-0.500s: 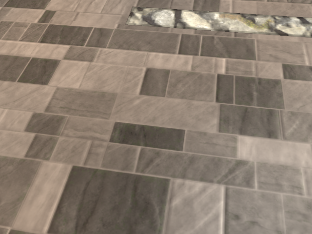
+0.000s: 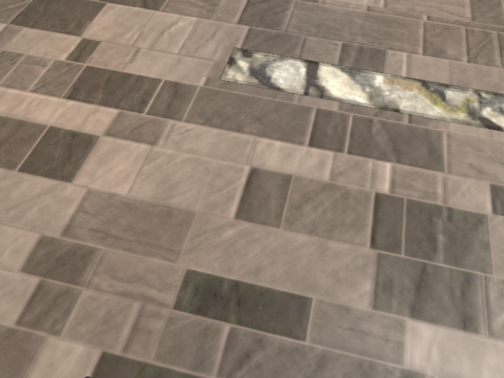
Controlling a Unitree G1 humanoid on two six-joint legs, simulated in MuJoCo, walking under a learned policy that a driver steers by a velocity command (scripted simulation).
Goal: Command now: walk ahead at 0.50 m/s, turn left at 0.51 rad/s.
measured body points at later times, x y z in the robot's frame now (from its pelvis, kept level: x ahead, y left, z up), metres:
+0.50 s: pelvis +0.25 -0.03 +0.00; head +0.29 -0.03 +0.45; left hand +0.18 +0.24 -0.12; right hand +0.50 -0.22 -0.11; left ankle +0.33 +0.14 -0.69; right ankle +0.21 -0.13 -0.75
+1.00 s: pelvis +0.36 +0.03 -0.01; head +0.36 +0.03 +0.44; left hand +0.32 +0.28 -0.15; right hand +0.52 -0.16 -0.15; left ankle +0.39 +0.12 -0.75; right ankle +0.40 -0.09 -0.75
